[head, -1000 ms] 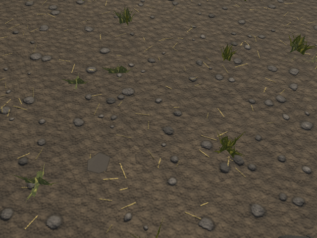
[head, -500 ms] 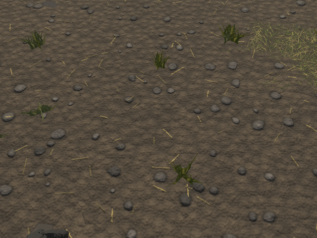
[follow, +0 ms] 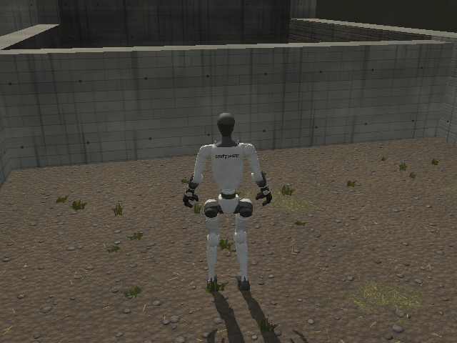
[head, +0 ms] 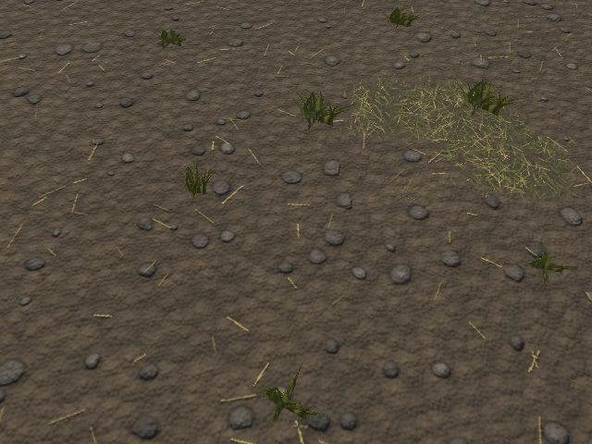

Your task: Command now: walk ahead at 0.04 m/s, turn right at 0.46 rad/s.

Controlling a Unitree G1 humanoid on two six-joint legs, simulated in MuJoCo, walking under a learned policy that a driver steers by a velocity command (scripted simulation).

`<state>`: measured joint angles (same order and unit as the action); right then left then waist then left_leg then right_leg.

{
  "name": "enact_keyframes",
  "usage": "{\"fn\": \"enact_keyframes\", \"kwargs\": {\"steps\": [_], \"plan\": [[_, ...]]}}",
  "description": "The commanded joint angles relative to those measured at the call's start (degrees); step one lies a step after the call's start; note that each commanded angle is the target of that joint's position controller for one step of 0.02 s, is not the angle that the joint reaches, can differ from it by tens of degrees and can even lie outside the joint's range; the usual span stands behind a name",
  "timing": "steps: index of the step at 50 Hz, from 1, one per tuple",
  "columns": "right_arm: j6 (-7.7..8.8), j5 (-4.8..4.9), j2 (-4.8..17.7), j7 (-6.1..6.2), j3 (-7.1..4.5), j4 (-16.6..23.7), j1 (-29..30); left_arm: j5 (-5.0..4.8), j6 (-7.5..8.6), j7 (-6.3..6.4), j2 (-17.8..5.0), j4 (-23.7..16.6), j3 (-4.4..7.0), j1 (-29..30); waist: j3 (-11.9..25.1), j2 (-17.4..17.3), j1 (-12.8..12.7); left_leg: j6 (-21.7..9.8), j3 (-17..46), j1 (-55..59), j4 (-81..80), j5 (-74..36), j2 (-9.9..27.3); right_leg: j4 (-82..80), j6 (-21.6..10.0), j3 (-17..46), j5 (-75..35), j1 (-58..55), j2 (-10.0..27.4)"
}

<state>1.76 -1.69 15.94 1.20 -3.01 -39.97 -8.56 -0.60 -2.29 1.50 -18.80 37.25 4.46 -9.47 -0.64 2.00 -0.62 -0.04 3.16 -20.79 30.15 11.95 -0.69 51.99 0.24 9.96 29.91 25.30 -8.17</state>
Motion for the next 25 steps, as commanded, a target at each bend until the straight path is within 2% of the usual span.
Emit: {"fn": "enact_keyframes", "kwargs": {"steps": [1,2,4,7,8,10,12,13,14,15,16,17,18,19,20,21,25], "plan": [[0.11,0.66,7.1,0.23,-2.04,4.2,0.0,-0.31,-0.39,0.61,-8.0,-1.4,2.86,-4.5,6.1,-8.1,-0.4,-11.7,15.2,14.5,-7.8,-28.0,17.0,18.2,3.9,-0.9,1.5,9.8,3.8],[-0.20,1.21,7.1,0.30,-1.91,4.0,1.0,-0.20,-0.90,0.68,-6.8,-1.7,2.48,-3.9,5.1,-8.5,-0.4,-11.4,13.3,13.3,-8.1,-27.3,16.1,18.6,4.7,-1.2,-0.6,9.6,4.1],[-0.83,0.93,7.3,0.43,-1.88,3.5,1.1,-0.43,-1.06,0.45,-3.6,-2.3,1.48,-2.6,4.6,-10.4,-0.3,-11.1,8.3,11.7,-9.2,-26.7,13.1,13.1,5.4,-4.3,-3.2,6.5,4.1],[-1.47,1.01,7.8,0.55,-2.15,3.0,1.0,-0.05,-0.70,0.12,-1.4,-3.2,0.34,-0.3,6.7,-13.2,1.0,-11.7,6.2,13.0,-8.7,-26.8,13.0,-0.2,5.4,-6.9,-3.3,0.1,6.2],[-1.62,1.19,8.2,0.46,-2.28,2.7,0.8,0.03,-0.62,-0.13,-1.1,-3.4,0.09,0.3,7.1,-14.0,1.6,-12.0,6.3,12.9,-8.7,-26.4,13.5,-4.6,5.1,-7.7,-4.0,-2.5,6.8],[-1.87,1.70,9.1,0.18,-2.47,1.9,-0.4,-0.07,-0.57,-0.53,-2.0,-3.1,0.25,0.2,7.1,-14.8,2.3,-12.5,7.4,13.0,-8.4,-24.0,14.3,-11.9,4.3,-9.1,-6.7,-6.1,7.1],[-2.04,2.52,8.8,-0.03,-2.13,1.4,0.3,0.12,-0.38,-0.99,-1.7,-1.4,0.35,-2.6,6.0,-13.5,0.5,-11.0,6.8,10.3,-6.9,-18.9,13.3,-25.4,2.3,-10.9,-16.5,-12.8,6.4],[-1.83,2.83,7.8,-0.12,-1.73,0.4,-1.8,0.48,-0.30,-1.12,-2.1,-1.1,0.38,-2.9,5.1,-12.1,0.3,-8.5,6.2,7.8,-6.4,-14.5,12.1,-32.0,0.6,-10.2,-21.5,-17.0,6.4],[-1.29,1.98,6.5,-0.41,-1.13,-0.2,-3.7,1.12,-0.26,-0.85,-4.4,-1.6,0.59,-3.2,6.3,-7.8,1.2,-4.3,4.6,3.2,-4.0,-7.4,10.2,-32.0,-1.6,-4.0,-27.6,-23.2,11.4],[-0.47,-0.39,3.3,-1.10,-0.06,0.3,-5.6,1.68,-0.54,-0.22,-8.6,-2.3,1.23,-2.9,7.8,6.2,3.9,0.3,-1.5,-1.9,3.2,6.8,4.4,-30.0,-5.9,5.7,-39.9,-26.3,21.1],[-0.31,-0.07,3.0,-0.69,0.14,1.2,-2.1,2.40,0.02,-0.81,-4.6,-1.6,0.06,0.0,6.3,11.0,2.8,2.2,-1.9,2.1,0.3,11.6,3.8,-32.4,-11.2,7.5,-30.5,-14.9,23.6],[-0.44,0.21,5.2,-0.41,-0.32,0.4,-0.7,2.49,0.77,-1.25,-1.8,-2.4,-0.71,3.3,3.1,7.1,2.9,3.0,-1.8,5.5,-1.2,5.7,4.1,-33.1,-9.4,4.5,-22.0,-12.3,19.2],[-0.51,0.03,4.9,-0.31,-0.29,-0.1,0.6,2.62,1.39,-1.28,-1.0,-1.5,-0.87,2.7,2.9,6.4,2.3,3.2,-1.9,6.6,-2.7,0.2,3.7,-32.3,-6.5,2.1,-18.2,-12.3,16.2],[-0.88,0.07,5.3,-0.06,-0.41,-0.9,0.3,2.40,1.90,-1.35,-1.9,-1.0,-0.76,1.7,2.0,6.4,1.7,3.5,-1.8,7.7,-3.1,-2.5,3.8,-32.2,-5.0,1.0,-17.2,-11.7,14.7],[-1.15,0.10,6.2,0.10,-0.62,-1.3,-1.1,2.09,2.30,-1.37,-2.4,-0.4,-0.70,1.2,0.9,6.2,1.9,3.6,-1.3,8.4,-3.7,-3.5,4.3,-32.5,-4.3,1.0,-16.6,-10.4,14.5],[-1.07,0.42,6.2,0.07,-0.65,-1.9,-1.5,1.97,2.41,-1.29,-1.9,0.0,-0.99,0.2,0.0,4.6,2.0,3.4,-1.4,8.8,-3.8,-3.4,4.2,-32.5,-3.6,0.4,-16.4,-9.7,13.7],[-0.64,0.67,5.3,0.11,-0.57,-4.3,-2.3,1.63,2.53,-0.88,-1.4,1.3,-1.18,-0.9,-0.2,1.2,1.6,3.4,-1.4,9.2,-4.8,-5.2,4.3,-30.8,-3.4,-0.9,-19.6,-11.2,12.7]]}}
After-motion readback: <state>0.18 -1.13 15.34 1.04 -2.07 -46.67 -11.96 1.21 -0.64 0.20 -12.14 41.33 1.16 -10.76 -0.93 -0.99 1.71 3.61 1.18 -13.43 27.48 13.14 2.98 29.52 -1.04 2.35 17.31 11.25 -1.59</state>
